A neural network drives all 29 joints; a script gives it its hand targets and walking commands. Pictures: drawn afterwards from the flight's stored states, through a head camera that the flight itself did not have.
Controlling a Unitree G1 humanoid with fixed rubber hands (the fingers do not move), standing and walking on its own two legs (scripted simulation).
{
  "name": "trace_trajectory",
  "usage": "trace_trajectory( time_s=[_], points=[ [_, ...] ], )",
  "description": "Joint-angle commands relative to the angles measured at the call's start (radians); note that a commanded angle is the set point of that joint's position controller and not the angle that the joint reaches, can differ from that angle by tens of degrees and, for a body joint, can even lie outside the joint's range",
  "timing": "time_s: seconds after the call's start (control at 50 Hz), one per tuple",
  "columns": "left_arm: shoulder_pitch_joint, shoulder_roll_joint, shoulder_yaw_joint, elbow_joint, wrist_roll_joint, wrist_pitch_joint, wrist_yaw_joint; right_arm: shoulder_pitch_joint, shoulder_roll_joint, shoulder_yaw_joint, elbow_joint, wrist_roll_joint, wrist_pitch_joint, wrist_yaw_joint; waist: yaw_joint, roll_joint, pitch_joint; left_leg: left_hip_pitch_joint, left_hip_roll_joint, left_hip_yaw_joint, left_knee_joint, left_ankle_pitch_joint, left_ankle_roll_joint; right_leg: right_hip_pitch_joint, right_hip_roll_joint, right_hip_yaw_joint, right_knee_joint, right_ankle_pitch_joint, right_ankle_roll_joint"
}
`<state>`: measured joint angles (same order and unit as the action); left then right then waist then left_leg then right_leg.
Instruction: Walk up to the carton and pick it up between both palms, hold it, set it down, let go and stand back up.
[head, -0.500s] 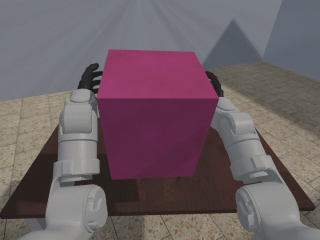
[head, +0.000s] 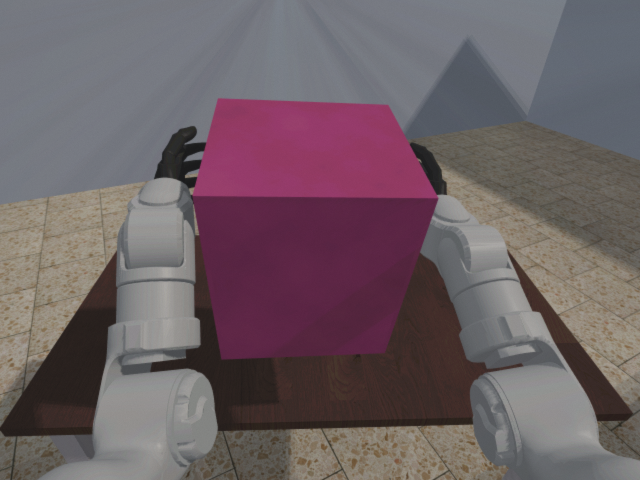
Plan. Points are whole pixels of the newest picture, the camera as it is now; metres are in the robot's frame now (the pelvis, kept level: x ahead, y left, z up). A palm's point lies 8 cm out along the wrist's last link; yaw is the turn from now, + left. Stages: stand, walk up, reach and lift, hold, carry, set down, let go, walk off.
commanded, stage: hold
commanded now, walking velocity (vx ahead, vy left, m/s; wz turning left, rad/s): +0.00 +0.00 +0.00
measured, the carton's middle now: (305, 231) +0.36 +0.01 +0.21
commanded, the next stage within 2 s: none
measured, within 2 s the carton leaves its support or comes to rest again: neither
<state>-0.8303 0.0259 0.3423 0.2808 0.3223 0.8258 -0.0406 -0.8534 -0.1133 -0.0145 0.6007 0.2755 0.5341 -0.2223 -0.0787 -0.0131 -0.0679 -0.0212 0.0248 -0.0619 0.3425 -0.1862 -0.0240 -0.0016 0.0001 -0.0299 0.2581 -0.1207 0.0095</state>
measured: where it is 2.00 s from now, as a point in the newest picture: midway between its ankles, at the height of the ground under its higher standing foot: outside the picture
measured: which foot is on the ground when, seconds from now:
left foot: down 0.00-1.00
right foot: down 0.00-1.00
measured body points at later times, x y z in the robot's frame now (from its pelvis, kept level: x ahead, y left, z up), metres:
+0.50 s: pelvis +0.00 +0.00 +0.00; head -0.08 +0.02 +0.44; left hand +0.38 +0.16 +0.27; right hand +0.38 -0.15 +0.25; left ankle +0.01 +0.13 -0.75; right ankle +0.02 -0.13 -0.75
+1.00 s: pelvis +0.00 +0.00 +0.00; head -0.08 +0.02 +0.44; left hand +0.38 +0.16 +0.27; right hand +0.38 -0.15 +0.25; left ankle +0.01 +0.13 -0.75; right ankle +0.02 -0.13 -0.75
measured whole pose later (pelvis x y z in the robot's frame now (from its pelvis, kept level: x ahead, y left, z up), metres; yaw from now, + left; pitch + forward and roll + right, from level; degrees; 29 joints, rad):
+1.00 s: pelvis +0.00 +0.00 +0.00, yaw +0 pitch -8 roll -1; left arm -0.82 0.02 0.33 0.26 0.32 0.82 -0.04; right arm -0.84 -0.12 -0.01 0.59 0.28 0.53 -0.23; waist -0.08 -0.02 -0.06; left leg -0.02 0.02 -0.06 0.34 -0.19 -0.02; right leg 0.00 0.00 -0.03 0.26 -0.12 0.01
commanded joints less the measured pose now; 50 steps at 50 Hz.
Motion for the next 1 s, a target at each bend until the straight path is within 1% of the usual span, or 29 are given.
trace_trajectory(
  time_s=[0.0, 0.02, 0.1, 0.18, 0.2, 0.24, 0.26, 0.28, 0.34, 0.38, 0.44, 0.46, 0.48, 0.52, 0.56, 0.6, 0.62, 0.64, 0.66, 0.68, 0.72, 0.74, 0.8, 0.82, 0.84, 0.86, 0.88, 0.9, 0.98],
  points=[
    [-0.629, -0.577, -0.401, -0.068, -0.168, -0.057, -0.161, -0.884, 0.622, 0.295, -0.34, 0.137, -0.069, 0.103, -0.006, 0.025, -0.321, -0.054, -0.076, 0.065, -0.053, 0.19, 0.005, 0.181, 0.065, -0.008, 0.0, 0.148, 0.019],
    [-0.641, -0.57, -0.392, -0.06, -0.168, -0.058, -0.158, -0.89, 0.619, 0.3, -0.326, 0.135, -0.066, 0.104, 0.0, 0.021, -0.308, -0.062, -0.076, 0.065, -0.06, 0.169, 0.007, 0.176, 0.067, -0.008, -0.002, 0.122, 0.017],
    [-0.651, -0.588, -0.407, -0.061, -0.173, -0.059, -0.159, -0.868, 0.611, 0.274, -0.302, 0.127, -0.067, 0.107, -0.019, 0.041, -0.299, -0.064, -0.074, 0.065, -0.063, 0.156, 0.0, 0.166, 0.066, -0.009, -0.004, 0.107, 0.014],
    [-0.645, -0.593, -0.401, -0.048, -0.169, -0.06, -0.154, -0.89, 0.606, 0.273, -0.297, 0.13, -0.07, 0.112, -0.005, 0.05, -0.294, -0.077, -0.07, 0.064, -0.066, 0.157, -0.001, 0.156, 0.072, -0.01, -0.001, 0.089, 0.01],
    [-0.64, -0.595, -0.403, -0.061, -0.17, -0.061, -0.155, -0.859, 0.608, 0.272, -0.284, 0.131, -0.067, 0.109, -0.019, 0.046, -0.293, -0.072, -0.073, 0.063, -0.064, 0.16, -0.002, 0.169, 0.07, -0.012, -0.002, 0.106, 0.012],
    [-0.643, -0.585, -0.379, -0.025, -0.159, -0.06, -0.157, -0.871, 0.603, 0.26, -0.259, 0.12, -0.065, 0.112, -0.008, 0.04, -0.268, -0.081, -0.07, 0.062, -0.07, 0.129, 0.003, 0.148, 0.067, -0.009, -0.006, 0.07, 0.01],
    [-0.632, -0.585, -0.383, -0.031, -0.159, -0.06, -0.16, -0.858, 0.592, 0.257, -0.261, 0.118, -0.067, 0.112, -0.014, 0.042, -0.263, -0.084, -0.069, 0.06, -0.075, 0.131, -0.002, 0.157, 0.066, -0.009, -0.005, 0.08, 0.008],
    [-0.65, -0.581, -0.383, -0.038, -0.159, -0.062, -0.158, -0.889, 0.609, 0.273, -0.274, 0.124, -0.07, 0.116, 0.008, 0.036, -0.288, -0.086, -0.071, 0.067, -0.071, 0.138, 0.0, 0.16, 0.07, -0.012, 0.001, 0.072, 0.01],
    [-0.651, -0.597, -0.408, -0.058, -0.174, -0.064, -0.153, -0.881, 0.607, 0.277, -0.291, 0.136, -0.075, 0.116, -0.009, 0.056, -0.317, -0.071, -0.07, 0.065, -0.056, 0.176, -0.007, 0.169, 0.073, -0.008, 0.004, 0.114, 0.007],
    [-0.63, -0.6, -0.404, -0.04, -0.173, -0.059, -0.154, -0.885, 0.596, 0.272, -0.294, 0.132, -0.074, 0.113, -0.008, 0.045, -0.307, -0.062, -0.067, 0.062, -0.058, 0.195, -0.009, 0.169, 0.077, -0.01, 0.002, 0.121, 0.005],
    [-0.652, -0.592, -0.411, -0.075, -0.187, -0.068, -0.151, -0.884, 0.619, 0.293, -0.318, 0.141, -0.077, 0.109, -0.009, 0.033, -0.341, -0.059, -0.076, 0.064, -0.053, 0.191, 0.001, 0.185, 0.07, -0.008, 0.002, 0.141, 0.014],
    [-0.643, -0.589, -0.407, -0.07, -0.178, -0.068, -0.149, -0.879, 0.615, 0.295, -0.305, 0.139, -0.074, 0.11, -0.001, 0.038, -0.33, -0.054, -0.075, 0.066, -0.054, 0.202, -0.001, 0.18, 0.073, -0.011, 0.004, 0.14, 0.014],
    [-0.638, -0.586, -0.411, -0.074, -0.179, -0.066, -0.151, -0.866, 0.616, 0.297, -0.317, 0.139, -0.072, 0.106, -0.012, 0.039, -0.329, -0.045, -0.075, 0.064, -0.051, 0.207, -0.001, 0.179, 0.069, -0.009, -0.001, 0.151, 0.015],
    [-0.639, -0.593, -0.413, -0.08, -0.178, -0.064, -0.148, -0.87, 0.613, 0.297, -0.313, 0.146, -0.071, 0.108, -0.006, 0.049, -0.321, -0.048, -0.073, 0.061, -0.047, 0.222, -0.006, 0.178, 0.073, -0.01, 0.005, 0.154, 0.013],
    [-0.645, -0.589, -0.408, -0.081, -0.174, -0.062, -0.15, -0.865, 0.611, 0.287, -0.308, 0.141, -0.072, 0.107, -0.009, 0.044, -0.305, -0.053, -0.075, 0.063, -0.051, 0.201, -0.004, 0.167, 0.071, -0.011, 0.001, 0.136, 0.013],
    [-0.63, -0.592, -0.4, -0.066, -0.16, -0.057, -0.151, -0.872, 0.599, 0.281, -0.293, 0.139, -0.071, 0.111, 0.002, 0.049, -0.282, -0.064, -0.071, 0.062, -0.057, 0.191, -0.003, 0.164, 0.072, -0.007, -0.001, 0.113, 0.009],
    [-0.621, -0.595, -0.407, -0.076, -0.173, -0.055, -0.155, -0.876, 0.611, 0.295, -0.339, 0.143, -0.076, 0.106, -0.005, 0.031, -0.317, -0.051, -0.074, 0.065, -0.047, 0.203, 0.001, 0.182, 0.068, -0.006, 0.001, 0.148, 0.016],
    [-0.612, -0.588, -0.402, -0.066, -0.165, -0.055, -0.154, -0.857, 0.599, 0.292, -0.31, 0.135, -0.068, 0.106, -0.01, 0.038, -0.301, -0.044, -0.074, 0.066, -0.052, 0.197, -0.002, 0.171, 0.07, -0.009, -0.002, 0.139, 0.015],
    [-0.616, -0.565, -0.385, -0.064, -0.156, -0.054, -0.155, -0.872, 0.607, 0.295, -0.319, 0.137, -0.067, 0.106, 0.005, 0.024, -0.298, -0.059, -0.075, 0.07, -0.057, 0.188, 0.004, 0.179, 0.068, -0.009, -0.001, 0.127, 0.017],
    [-0.6, -0.576, -0.386, -0.05, -0.155, -0.051, -0.157, -0.865, 0.598, 0.287, -0.312, 0.131, -0.066, 0.106, -0.005, 0.025, -0.274, -0.067, -0.073, 0.064, -0.062, 0.175, 0.002, 0.173, 0.067, -0.007, -0.003, 0.128, 0.016],
    [-0.614, -0.581, -0.41, -0.09, -0.166, -0.053, -0.159, -0.852, 0.608, 0.296, -0.329, 0.139, -0.066, 0.101, -0.011, 0.039, -0.312, -0.049, -0.075, 0.063, -0.05, 0.212, -0.002, 0.189, 0.067, -0.007, 0.003, 0.165, 0.018],
    [-0.61, -0.579, -0.411, -0.115, -0.171, -0.055, -0.158, -0.851, 0.62, 0.312, -0.353, 0.151, -0.068, 0.1, -0.01, 0.029, -0.336, -0.035, -0.077, 0.064, -0.038, 0.247, -0.002, 0.204, 0.071, -0.006, 0.009, 0.207, 0.021],
    [-0.626, -0.579, -0.407, -0.099, -0.166, -0.054, -0.159, -0.831, 0.6, 0.286, -0.306, 0.138, -0.061, 0.103, -0.016, 0.044, -0.291, -0.047, -0.075, 0.063, -0.051, 0.213, -0.005, 0.17, 0.069, -0.01, 0.0, 0.153, 0.015],
    [-0.617, -0.59, -0.417, -0.105, -0.168, -0.051, -0.16, -0.834, 0.599, 0.289, -0.327, 0.142, -0.064, 0.102, -0.021, 0.048, -0.3, -0.042, -0.071, 0.062, -0.048, 0.216, -0.008, 0.177, 0.07, -0.009, 0.001, 0.161, 0.012],
    [-0.627, -0.584, -0.411, -0.108, -0.165, -0.052, -0.157, -0.854, 0.605, 0.297, -0.331, 0.146, -0.065, 0.106, -0.005, 0.045, -0.309, -0.042, -0.071, 0.061, -0.051, 0.208, -0.004, 0.168, 0.072, -0.011, 0.002, 0.14, 0.012],
    [-0.638, -0.579, -0.412, -0.101, -0.165, -0.054, -0.158, -0.849, 0.602, 0.288, -0.311, 0.136, -0.063, 0.107, -0.01, 0.044, -0.301, -0.052, -0.072, 0.066, -0.059, 0.19, -0.006, 0.168, 0.073, -0.013, 0.0, 0.118, 0.01],
    [-0.614, -0.575, -0.396, -0.077, -0.16, -0.052, -0.161, -0.857, 0.603, 0.285, -0.319, 0.132, -0.065, 0.106, -0.007, 0.027, -0.282, -0.064, -0.075, 0.067, -0.062, 0.173, 0.001, 0.172, 0.068, -0.01, -0.006, 0.115, 0.014],
    [-0.621, -0.58, -0.406, -0.086, -0.163, -0.054, -0.158, -0.875, 0.609, 0.294, -0.335, 0.139, -0.07, 0.108, 0.0, 0.035, -0.295, -0.065, -0.074, 0.068, -0.06, 0.185, 0.001, 0.175, 0.07, -0.011, -0.001, 0.128, 0.013],
    [-0.628, -0.585, -0.418, -0.113, -0.176, -0.057, -0.153, -0.854, 0.603, 0.296, -0.338, 0.142, -0.068, 0.105, -0.014, 0.042, -0.318, -0.044, -0.073, 0.063, -0.048, 0.217, -0.006, 0.178, 0.07, -0.007, 0.002, 0.154, 0.013]
  ],
)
